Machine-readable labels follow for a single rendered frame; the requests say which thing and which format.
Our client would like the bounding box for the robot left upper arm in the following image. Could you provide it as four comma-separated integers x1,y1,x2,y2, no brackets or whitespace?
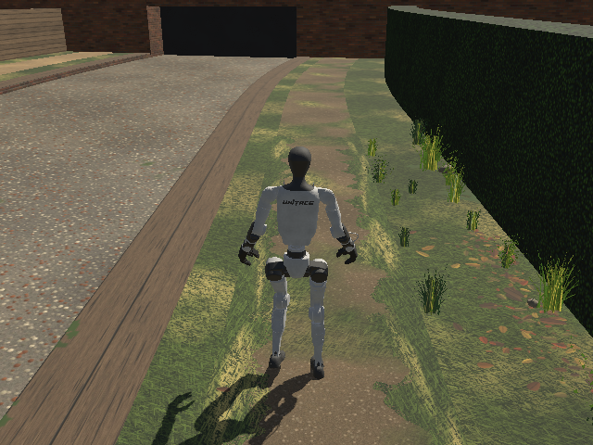
251,186,280,235

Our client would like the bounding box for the robot right forearm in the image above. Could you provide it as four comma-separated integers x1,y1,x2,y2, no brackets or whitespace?
337,223,355,252

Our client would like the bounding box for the robot left forearm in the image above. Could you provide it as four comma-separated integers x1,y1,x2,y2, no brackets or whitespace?
242,221,260,252

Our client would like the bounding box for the robot right hand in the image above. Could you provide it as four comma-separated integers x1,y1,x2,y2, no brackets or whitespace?
336,246,358,264

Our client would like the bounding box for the robot right upper arm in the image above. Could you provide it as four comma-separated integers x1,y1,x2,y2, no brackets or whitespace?
318,187,345,238

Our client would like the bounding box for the robot left hand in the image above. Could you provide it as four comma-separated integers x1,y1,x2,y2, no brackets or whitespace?
238,245,259,266

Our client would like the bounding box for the right robot foot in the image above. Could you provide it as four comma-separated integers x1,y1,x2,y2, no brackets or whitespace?
310,355,324,379

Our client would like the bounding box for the right robot shin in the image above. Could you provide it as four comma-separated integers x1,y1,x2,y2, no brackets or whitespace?
311,306,325,366

